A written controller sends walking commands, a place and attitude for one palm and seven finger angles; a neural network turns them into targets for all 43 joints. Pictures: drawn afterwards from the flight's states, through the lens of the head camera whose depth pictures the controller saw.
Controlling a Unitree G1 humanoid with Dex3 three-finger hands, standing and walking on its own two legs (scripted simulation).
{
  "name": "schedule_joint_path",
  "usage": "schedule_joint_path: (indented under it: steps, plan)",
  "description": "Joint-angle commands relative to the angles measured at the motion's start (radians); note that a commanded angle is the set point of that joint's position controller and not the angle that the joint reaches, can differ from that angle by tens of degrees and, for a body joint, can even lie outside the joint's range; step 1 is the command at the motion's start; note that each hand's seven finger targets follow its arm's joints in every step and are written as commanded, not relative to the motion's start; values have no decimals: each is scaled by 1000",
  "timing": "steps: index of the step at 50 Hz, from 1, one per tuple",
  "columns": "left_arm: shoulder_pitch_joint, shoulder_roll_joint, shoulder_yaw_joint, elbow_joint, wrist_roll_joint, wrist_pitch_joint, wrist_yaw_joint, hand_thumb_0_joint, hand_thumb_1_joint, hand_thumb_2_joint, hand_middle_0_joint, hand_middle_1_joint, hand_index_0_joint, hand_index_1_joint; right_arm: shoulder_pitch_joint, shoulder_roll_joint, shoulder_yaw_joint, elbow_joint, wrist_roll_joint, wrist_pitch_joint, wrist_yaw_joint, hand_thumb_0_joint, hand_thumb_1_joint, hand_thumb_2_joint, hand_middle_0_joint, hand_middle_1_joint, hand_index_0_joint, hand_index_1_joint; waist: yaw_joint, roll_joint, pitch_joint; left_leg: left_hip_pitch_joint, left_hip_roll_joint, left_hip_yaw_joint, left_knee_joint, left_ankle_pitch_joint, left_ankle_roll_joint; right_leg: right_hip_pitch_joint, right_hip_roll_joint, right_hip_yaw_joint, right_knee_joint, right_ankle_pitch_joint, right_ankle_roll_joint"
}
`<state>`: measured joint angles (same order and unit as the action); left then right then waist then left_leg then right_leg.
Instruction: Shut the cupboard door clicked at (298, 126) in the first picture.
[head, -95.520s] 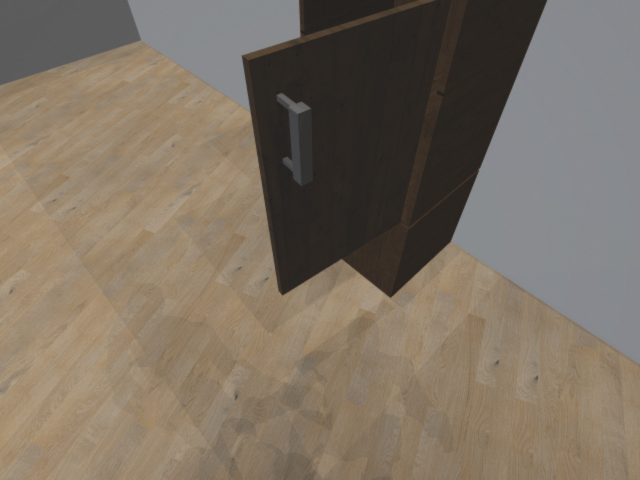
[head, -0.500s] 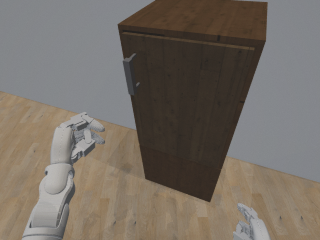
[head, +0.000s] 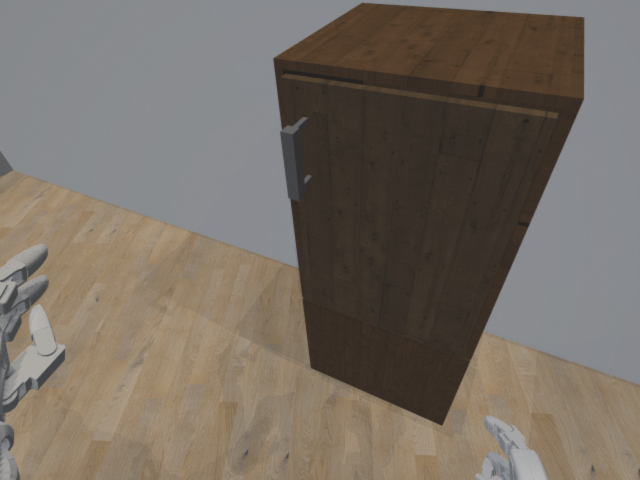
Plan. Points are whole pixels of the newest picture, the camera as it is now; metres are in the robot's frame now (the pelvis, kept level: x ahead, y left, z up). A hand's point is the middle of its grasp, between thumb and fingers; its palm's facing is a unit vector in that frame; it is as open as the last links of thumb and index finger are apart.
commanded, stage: draw the hand back to the body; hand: left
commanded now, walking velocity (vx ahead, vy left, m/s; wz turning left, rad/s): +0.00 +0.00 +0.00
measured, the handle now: (299, 159) +0.61 +0.13 +0.11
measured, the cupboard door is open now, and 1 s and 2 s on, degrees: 0 0 0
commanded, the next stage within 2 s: step back with the hand held close in 0.28 s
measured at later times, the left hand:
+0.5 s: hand (86, 342) +0.19 +0.26 +0.16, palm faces +0.46 -0.78 -0.43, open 7.4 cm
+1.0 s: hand (33, 408) +0.13 +0.28 +0.14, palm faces +0.44 -0.77 -0.47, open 7.4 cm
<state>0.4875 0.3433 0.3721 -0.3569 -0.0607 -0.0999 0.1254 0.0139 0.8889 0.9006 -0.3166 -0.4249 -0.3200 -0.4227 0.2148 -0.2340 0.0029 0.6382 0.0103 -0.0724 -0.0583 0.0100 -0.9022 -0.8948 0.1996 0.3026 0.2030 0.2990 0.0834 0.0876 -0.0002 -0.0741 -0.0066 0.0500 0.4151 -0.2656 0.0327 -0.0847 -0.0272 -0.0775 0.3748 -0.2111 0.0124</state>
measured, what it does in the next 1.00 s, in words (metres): shifts its weight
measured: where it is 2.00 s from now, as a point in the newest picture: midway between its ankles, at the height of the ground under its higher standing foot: outside the picture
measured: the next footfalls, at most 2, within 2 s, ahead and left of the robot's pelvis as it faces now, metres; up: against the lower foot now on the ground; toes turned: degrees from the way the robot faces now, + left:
right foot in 1.64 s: -0.27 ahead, -0.12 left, +0.00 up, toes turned -5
left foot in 1.80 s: -0.14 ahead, +0.09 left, +0.00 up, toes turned -1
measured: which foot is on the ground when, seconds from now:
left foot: down 0.00-1.00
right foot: down 0.00-1.00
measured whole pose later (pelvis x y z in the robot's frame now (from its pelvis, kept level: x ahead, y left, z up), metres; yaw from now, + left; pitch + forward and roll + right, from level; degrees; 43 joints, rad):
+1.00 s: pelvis -0.08 +0.02 -0.02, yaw -1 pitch -1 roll -1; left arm 0.53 0.40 0.42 -0.42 -0.02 -0.19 0.16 0.01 0.89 0.90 -0.21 -0.30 -0.21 -0.30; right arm 0.25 -0.23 0.00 0.54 0.02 -0.03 -0.08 0.01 -0.90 -0.89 0.20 0.30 0.20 0.30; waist 0.01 0.01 0.00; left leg -0.38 -0.01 0.09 0.65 -0.26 0.07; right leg -0.39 -0.04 -0.04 0.59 -0.19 0.03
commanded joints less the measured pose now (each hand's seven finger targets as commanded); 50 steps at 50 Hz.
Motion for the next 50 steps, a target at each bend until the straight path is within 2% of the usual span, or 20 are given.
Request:
schedule_joint_path:
  steps: [1,4,5,8,11,16,20,21,22,23,26,30,34,35,38,42,46,48,49,50]
  plan:
    - [-214,133,23,-171,10,-49,16,0,900,900,-200,-300,-200,-300,-125,-106,-34,-148,1,-70,-22,0,-900,-900,200,300,200,300,-51,-40,21,-53,33,-47,-94,179,-28,-42,26,26,-51,71,-18]
    - [-205,171,57,-186,13,-57,24,0,900,900,-200,-300,-200,-300,-130,-109,-34,-147,-4,-77,-28,0,-900,-900,200,300,200,300,-32,-60,-42,-42,25,-51,-96,192,-25,5,27,26,-44,85,-22]
    - [-200,171,60,-224,14,-62,24,0,900,900,-200,-300,-200,-300,-132,-102,-34,-154,-5,-81,-26,0,-900,-900,200,300,200,300,-26,-29,-100,-28,23,-51,-91,224,-29,38,22,27,-30,107,-24]
    - [-147,194,90,-261,14,-66,28,0,900,900,-200,-300,-200,-300,-135,-89,-27,-153,-10,-90,-23,0,-900,-900,200,300,200,300,-13,18,-130,-23,19,-45,-73,301,-39,65,21,28,-18,167,-24]
    - [-108,198,103,-263,12,-64,24,0,900,900,-200,-300,-200,-300,-134,-83,-23,-152,-10,-89,-17,0,-900,-900,200,300,200,300,-12,31,-94,-47,25,-44,-68,341,-48,68,21,28,-17,194,-27]
    - [-101,174,99,-186,2,-52,12,0,900,900,-200,-300,-200,-300,-135,-83,-24,-152,-4,-72,-16,0,-900,-900,200,300,200,300,-22,-20,2,-79,32,-34,-80,281,-43,20,25,27,-35,158,-23]
    - [-97,160,82,-173,-4,-53,6,0,900,900,-200,-300,-200,-300,-131,-91,-31,-157,-2,-66,-17,0,-900,-900,200,300,200,300,-26,-45,-10,-69,32,-29,-88,234,-32,17,22,33,-48,126,-20]
    - [-188,281,184,-222,-5,-85,8,0,900,900,-200,-300,-200,-300,-121,-132,-43,-193,10,-48,-17,0,-900,-900,200,300,200,300,-61,-48,17,-155,60,-35,-43,109,-4,-66,-28,126,-76,147,-27]
    - [-101,206,122,-163,-4,-90,1,0,900,900,-200,-300,-200,-300,-111,-112,-42,-182,7,-40,-20,0,-900,-900,200,300,200,300,-65,-111,-4,-147,51,-41,-9,77,-1,-95,-64,137,-86,126,-35]
    - [-84,190,97,-176,1,-90,2,0,900,900,-200,-300,-200,-300,-114,-110,-43,-185,5,-35,-18,0,-900,-900,200,300,200,300,-67,-123,-18,-129,46,-33,15,69,-1,-120,-83,164,-99,117,-41]
    - [-65,210,107,-228,7,-108,17,0,900,900,-200,-300,-200,-300,-104,-109,-45,-187,6,-24,-20,0,-900,-900,200,300,200,300,-73,-89,-104,-127,47,-39,64,121,-8,-107,-123,176,-48,186,-64]
    - [-3,261,165,-306,4,-115,39,0,900,900,-200,-300,-200,-300,-103,-118,-51,-212,6,-7,-33,0,-900,-900,200,300,200,300,-71,-34,-201,-141,79,-71,49,326,-16,-37,-96,123,88,364,-48]
    - [46,302,224,-319,-1,-113,47,0,900,900,-200,-300,-200,-300,-109,-124,-61,-236,5,16,-43,0,-900,-900,200,300,200,300,-64,-17,-212,-191,104,-82,39,413,-15,-23,-58,106,161,412,-25]
    - [59,276,206,-308,-3,-113,46,0,900,900,-200,-300,-200,-300,-96,-117,-57,-241,8,21,-42,0,-900,-900,200,300,200,300,-69,-26,-196,-222,112,-88,33,414,-17,-15,-55,99,176,401,-24]
    - [66,259,195,-263,-3,-112,45,0,900,900,-200,-300,-200,-300,-85,-125,-61,-242,11,28,-41,0,-900,-900,200,300,200,300,-75,-48,-143,-307,127,-97,10,281,-3,-37,-42,112,183,321,-16]
    - [44,236,173,-231,9,-123,47,0,900,900,-200,-300,-200,-300,-75,-136,-60,-242,12,18,-41,0,-900,-900,200,300,200,300,-80,-25,-70,-485,150,-121,-58,-31,29,-17,-25,121,209,158,-4]
    - [-5,233,168,-256,31,-151,50,0,900,900,-200,-300,-200,-300,-65,-138,-57,-248,15,-3,-42,0,-900,-900,200,300,200,300,-84,-35,-50,-660,149,-147,-93,-337,57,56,-18,137,245,76,-1]
    - [-47,239,172,-302,44,-166,54,0,900,900,-200,-300,-200,-300,-62,-142,-57,-252,12,-16,-41,0,-900,-900,200,300,200,300,-86,-7,-51,-716,155,-162,-104,-424,70,81,-7,135,274,30,2]
    - [-70,279,206,-332,51,-177,56,0,900,900,-200,-300,-200,-300,-69,-150,-59,-249,6,-24,-44,0,-900,-900,200,300,200,300,-80,12,-62,-734,163,-179,-121,-449,76,102,6,131,293,24,5]
    - [-88,242,174,-352,54,-184,55,0,900,900,-200,-300,-200,-300,-63,-139,-53,-251,7,-31,-44,0,-900,-900,200,300,200,300,-85,32,-55,-749,174,-187,-135,-466,78,105,15,112,329,17,8]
